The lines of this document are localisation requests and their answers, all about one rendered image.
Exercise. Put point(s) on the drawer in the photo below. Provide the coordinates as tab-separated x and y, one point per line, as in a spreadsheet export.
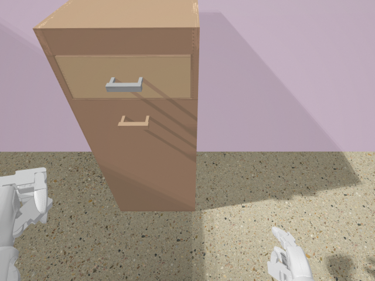
164	75

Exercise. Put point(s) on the left robot hand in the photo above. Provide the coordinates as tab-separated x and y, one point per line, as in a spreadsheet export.
29	187

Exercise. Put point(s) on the right robot hand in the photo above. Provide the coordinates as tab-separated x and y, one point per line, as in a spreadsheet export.
294	261

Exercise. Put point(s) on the handle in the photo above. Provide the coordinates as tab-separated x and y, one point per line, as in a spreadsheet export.
133	125
124	87

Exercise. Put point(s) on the left robot forearm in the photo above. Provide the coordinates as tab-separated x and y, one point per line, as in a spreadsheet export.
8	257

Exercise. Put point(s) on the cabinet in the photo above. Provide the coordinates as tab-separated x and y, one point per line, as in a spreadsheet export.
146	170

